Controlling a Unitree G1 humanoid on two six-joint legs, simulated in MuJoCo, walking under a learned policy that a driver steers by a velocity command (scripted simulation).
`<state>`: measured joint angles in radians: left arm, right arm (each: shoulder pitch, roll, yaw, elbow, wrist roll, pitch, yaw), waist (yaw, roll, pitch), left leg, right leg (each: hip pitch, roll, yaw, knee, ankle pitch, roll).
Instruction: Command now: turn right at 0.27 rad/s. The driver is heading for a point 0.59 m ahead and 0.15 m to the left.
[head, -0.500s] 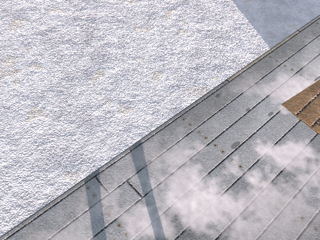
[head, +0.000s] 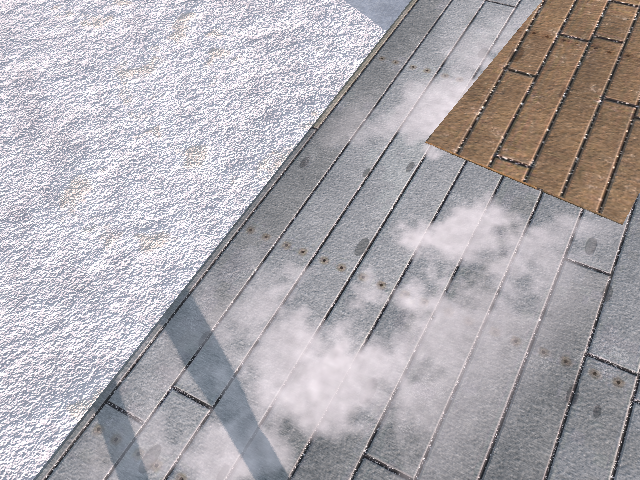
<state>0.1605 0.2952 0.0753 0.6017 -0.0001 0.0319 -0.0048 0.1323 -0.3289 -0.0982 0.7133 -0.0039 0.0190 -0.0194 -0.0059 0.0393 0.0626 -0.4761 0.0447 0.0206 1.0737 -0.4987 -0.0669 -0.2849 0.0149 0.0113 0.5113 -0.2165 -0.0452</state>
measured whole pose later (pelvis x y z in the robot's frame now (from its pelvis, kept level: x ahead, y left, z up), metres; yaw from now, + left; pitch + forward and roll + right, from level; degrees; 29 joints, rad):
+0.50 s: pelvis +0.10 +0.06 -0.01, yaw +11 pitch +2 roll -2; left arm 0.30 0.33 0.09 0.81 -0.02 -0.03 0.00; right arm 0.13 -0.31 -0.07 0.66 0.02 -0.02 0.03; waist 0.06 0.00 0.03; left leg -0.42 0.04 0.04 0.57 -0.16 0.06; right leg -0.08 -0.07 -0.15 0.50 -0.41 0.05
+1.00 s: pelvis +0.21 +0.10 +0.00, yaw +18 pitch +0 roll +1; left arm 0.20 0.26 0.05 0.75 -0.01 0.00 0.01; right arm 0.13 -0.23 -0.02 0.68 -0.01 -0.01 0.01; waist 0.02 -0.01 0.01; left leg -0.20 -0.09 -0.04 0.51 -0.31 0.06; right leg -0.33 -0.04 0.06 0.55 -0.21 0.04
